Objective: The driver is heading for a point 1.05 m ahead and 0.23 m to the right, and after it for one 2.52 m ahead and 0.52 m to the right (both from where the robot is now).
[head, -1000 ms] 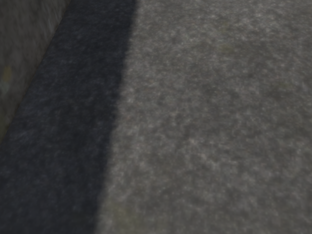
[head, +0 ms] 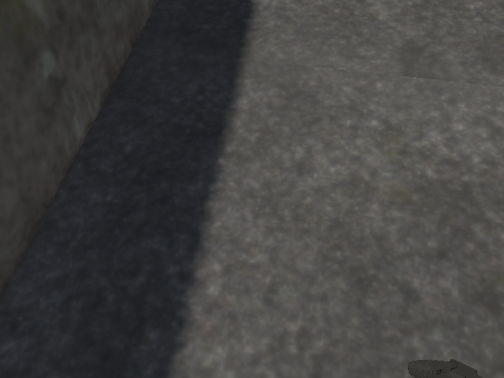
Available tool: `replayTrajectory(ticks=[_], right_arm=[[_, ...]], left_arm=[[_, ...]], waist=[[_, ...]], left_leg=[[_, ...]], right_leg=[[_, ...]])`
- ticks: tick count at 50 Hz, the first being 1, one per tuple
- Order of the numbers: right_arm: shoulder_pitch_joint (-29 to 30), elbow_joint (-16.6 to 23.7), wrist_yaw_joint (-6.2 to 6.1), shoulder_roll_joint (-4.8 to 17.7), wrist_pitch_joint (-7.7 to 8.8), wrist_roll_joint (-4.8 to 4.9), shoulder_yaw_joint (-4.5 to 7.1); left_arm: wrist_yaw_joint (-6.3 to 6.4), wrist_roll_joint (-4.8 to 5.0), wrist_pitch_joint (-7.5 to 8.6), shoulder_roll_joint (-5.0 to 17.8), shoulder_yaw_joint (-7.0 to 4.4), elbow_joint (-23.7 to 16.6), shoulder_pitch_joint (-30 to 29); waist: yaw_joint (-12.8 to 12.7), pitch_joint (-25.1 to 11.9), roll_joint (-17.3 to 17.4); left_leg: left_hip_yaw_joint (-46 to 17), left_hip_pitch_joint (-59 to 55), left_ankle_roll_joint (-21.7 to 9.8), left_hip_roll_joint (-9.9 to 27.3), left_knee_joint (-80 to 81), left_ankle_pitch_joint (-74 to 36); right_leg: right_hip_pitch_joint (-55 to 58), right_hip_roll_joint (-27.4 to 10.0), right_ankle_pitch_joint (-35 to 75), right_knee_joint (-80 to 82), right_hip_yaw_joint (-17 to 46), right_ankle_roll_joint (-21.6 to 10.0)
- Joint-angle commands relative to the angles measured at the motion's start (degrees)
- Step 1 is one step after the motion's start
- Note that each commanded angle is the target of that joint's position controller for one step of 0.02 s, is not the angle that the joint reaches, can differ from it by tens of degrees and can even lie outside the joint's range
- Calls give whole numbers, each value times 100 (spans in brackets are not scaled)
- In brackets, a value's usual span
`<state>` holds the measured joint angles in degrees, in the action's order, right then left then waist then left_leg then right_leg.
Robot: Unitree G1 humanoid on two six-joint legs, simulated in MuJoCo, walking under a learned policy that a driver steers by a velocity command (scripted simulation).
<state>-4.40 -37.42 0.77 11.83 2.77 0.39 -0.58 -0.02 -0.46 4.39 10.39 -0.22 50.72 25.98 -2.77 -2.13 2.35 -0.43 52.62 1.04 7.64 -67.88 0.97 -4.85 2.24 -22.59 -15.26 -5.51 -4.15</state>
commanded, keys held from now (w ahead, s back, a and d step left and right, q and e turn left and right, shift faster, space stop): w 0.08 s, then no key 0.12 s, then e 0.28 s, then w+e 0.40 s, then w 0.12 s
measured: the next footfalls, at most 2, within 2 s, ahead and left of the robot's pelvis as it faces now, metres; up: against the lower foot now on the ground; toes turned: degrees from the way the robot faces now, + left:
left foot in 0.16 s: +0.30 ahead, +0.14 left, +0.04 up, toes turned +4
right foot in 0.74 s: +0.33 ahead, -0.13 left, +0.06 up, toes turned -22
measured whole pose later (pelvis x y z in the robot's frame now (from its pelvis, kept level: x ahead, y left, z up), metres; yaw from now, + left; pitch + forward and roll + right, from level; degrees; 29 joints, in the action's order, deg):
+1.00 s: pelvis +0.39 -0.06 +0.06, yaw -24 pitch +4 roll +1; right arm -2.2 -38.1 2.3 13.5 4.9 -0.4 1.3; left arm 0.9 0.1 1.2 12.2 -1.9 42.1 27.2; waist -3.0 -1.1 2.4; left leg 1.6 50.3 2.1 5.2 -75.5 12.7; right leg -4.9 2.3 -25.4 -17.5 2.2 -3.0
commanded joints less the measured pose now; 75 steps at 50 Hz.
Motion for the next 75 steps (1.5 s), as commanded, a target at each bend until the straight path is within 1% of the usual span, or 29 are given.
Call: replayTrajectory(ticks=[1, 5, 8, 9, 10, 11, 12, 14, 16, 25, 33, 36, 37, 38, 39, 40, 41, 44, 53, 56, 58, 59, 60, 61, 62, 63, 64, 67, 75], right_arm=[[976, 540, 55, 78, 113, 76, -12], [1103, 639, 223, 133, 189, 73, 30], [-745, 210, 233, 796, 188, 1, 374], [-1714, 20, 157, 1445, 128, -46, 560], [-2122, -154, 100, 1695, 47, 1, 634], [-2319, -186, -27, 1353, -13, -67, 565], [-1648, -168, -115, 1134, 25, -107, 493], [-729, -156, -143, 539, 146, -56, 319], [-484, -300, -101, 266, 241, -161, 266], [-588, -295, -485, 1061, -95, -172, 500], [-781, -431, -307, 1434, -169, -7, 707], [-529, -502, -183, 1317, -235, 73, 659], [-429, -435, -163, 993, -237, 5, 541], [-239, -95, -130, 352, -183, -299, 313], [62, 297, -54, 537, 52, -101, 346], [869, 410, 27, 944, 263, 183, 422], [964, 447, 60, 877, 394, 254, 398], [167, 175, 87, 836, 431, -49, 408], [1637, 738, 219, 47, 286, 28, 25], [1173, 755, 222, 392, 266, 46, 178], [-90, 557, 162, 773, 177, 64, 364], [-1146, 288, 118, 1090, 117, 37, 493], [-2128, 16, 64, 1557, 84, -66, 596], [-2359, -170, 79, 1539, 104, -69, 594], [-1855, -107, -28, 1133, 137, 36, 516], [-1399, -175, -94, 830, 173, 11, 432], [-1178, -240, -74, 662, 219, -49, 360], [-897, -500, 30, 111, 345, -180, 210], [-1848, -884, -154, 643, 265, -65, 246]], left_arm=[[126, 29, 3, 974, -208, -344, 110], [121, 58, -214, 1114, -229, -269, 137], [170, 23, -303, 1194, -205, -321, -135], [182, -109, -259, 999, -105, -592, -68], [89, -166, -137, 262, 84, -579, 638], [-15, 85, -39, 761, -102, -450, 42], [-23, 269, -42, 984, -204, -694, -721], [101, 152, -185, 903, -230, -839, -1045], [140, 185, -379, 728, -286, -711, -540], [109, 25, -725, 602, -278, -1573, -1724], [-187, 135, -621, 673, -300, -2007, -2323], [-176, 143, -581, 843, -486, -1582, -1125], [-126, 197, -575, 1277, -719, -1318, -209], [-61, 297, -583, 1910, -834, -1333, 225], [-111, 304, -425, 2107, -818, -1671, 146], [-124, 253, -295, 1772, -747, -1570, 130], [-74, 151, -206, 1563, -663, -1494, 1], [3, 19, -166, 941, -404, -1623, -704], [235, 90, -255, 988, -318, -1013, 248], [190, 91, -259, 1272, -344, -884, 210], [200, 97, -293, 1307, -316, -858, -97], [216, 83, -250, 1382, -323, -988, -488], [222, -110, -172, 887, -170, -1122, -388], [100, 85, -28, 210, -54, -1145, 315], [-43, 238, 80, 775, -195, -1142, -292], [-81, 272, 129, 921, -236, -1379, -1012], [-77, 148, 120, 802, -168, -1540, -1340], [-115, 165, -56, 490, -120, -1432, -790], [-28, 71, -105, 451, -18, -1866, -2317]], waist=[[-153, 450, -537], [-66, 620, -904], [976, -664, -1354], [1172, -1777, -445], [791, -2809, 1237], [1194, -2798, 812], [1008, -1460, 403], [406, -483, -77], [35, -331, 323], [311, -118, 356], [526, 316, 295], [-115, -65, 140], [-496, -503, -373], [-375, -637, -1892], [-418, -1194, -1825], [-691, -573, -803], [-498, -94, -735], [257, 181, -551], [-121, 539, -934], [278, 69, -1518], [1067, -674, -1684], [1580, -1207, -1447], [1565, -2043, 326], [1045, -2690, 2041], [1030, -1488, 1151], [850, -326, 429], [562, 24, -263], [-121, 19, 56], [400, 315, 95]], left_leg=[[366, -368, 122, -114, 1387, 152], [738, -763, -229, -458, 2338, 1326], [814, -3592, -703, -1032, 3272, 874], [-577, -6128, -1087, 136, 3040, -506], [-3472, -7974, -2120, 1724, 4003, -229], [-4311, -7568, -2150, 1789, 4845, 249], [-3197, -6517, -1850, 1652, 4795, 8], [-1427, -4653, -1313, 1075, 5011, -349], [-364, -3803, -1093, 694, 5259, -513], [549, -4257, -1306, 1076, 5538, 538], [673, -5000, -1123, 1495, 5780, 2715], [1375, -4404, -829, 1040, 4318, 1291], [1795, -3613, -516, 622, 2492, 420], [1674, -1586, -30, 57, 228, 3424], [361, 367, 219, -830, -1013, 3694], [-149, 1046, 136, -575, -1525, 3242], [-227, 1220, 9, -326, -1533, 2769], [-207, 167, -13, -121, -1150, 1521], [812, -646, -38, -513, 1273, 845], [1120, -1475, -508, -930, 1646, 1882], [1069, -2986, -875, -1204, 2232, 1757], [394, -4629, -1032, -855, 2523, 1394], [-1384, -6482, -1393, 307, 2919, 2246], [-5127, -7497, -2211, 1391, 4937, 4095], [-5608, -6689, -2076, 1476, 5713, 5212], [-4571, -5539, -1888, 1361, 5592, 4733], [-3501, -4564, -1658, 1138, 5582, 3634], [-1375, -3483, -1365, 294, 5603, 1964], [-400, -4057, -1415, 159, 6022, 967]], right_leg=[[45, -1484, 1562, 986, 886, -807], [967, -1752, 2972, 632, 718, -725], [729, -1351, 6689, -1793, 270, -287], [-916, -1041, 4437, -3362, 255, 1], [-2903, 113, -1029, -5159, 689, 375], [-3424, 239, -1275, -6286, 1636, 445], [-3920, -53, -892, -6831, 1450, 482], [-3438, -600, -8, -6362, 1093, 465], [-2616, -616, 389, -6284, 1000, 497], [-3427, -800, 672, -4911, 592, 922], [-3060, -768, -591, -3152, -127, 337], [-924, 29, -78, -1757, -869, -21], [506, -15, -27, -1469, -187, -335], [1630, -1364, 763, -1300, 2095, -920], [2497, -2274, -1335, 109, 5137, -2026], [2254, -2513, -1770, 666, 5255, -1993], [1888, -2423, -1230, 472, 4660, -1780], [413, -1591, 848, 182, 2802, -1259], [-59, -1253, 2418, 982, 1416, -823], [694, -1454, 5503, 154, 1192, -648], [743, -1422, 7845, -1288, 982, -441], [-147, -1276, 7225, -2417, 1030, -267], [-1576, -655, 3452, -4426, 1062, -99], [-3270, 576, -728, -5954, 1949, 123], [-4146, 348, -424, -7007, 2016, 164], [-4421, -13, 7, -7341, 1590, 97], [-4115, -375, 448, -7196, 1337, 7], [-3425, -761, 1171, -7034, 1229, -52], [-4499, -1001, 2160, -5127, 529, 684]])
